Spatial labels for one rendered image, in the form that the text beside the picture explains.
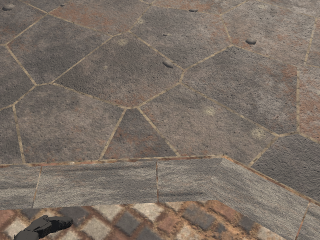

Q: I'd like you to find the left robot hand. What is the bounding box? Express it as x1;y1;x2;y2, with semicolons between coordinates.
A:
13;215;73;240

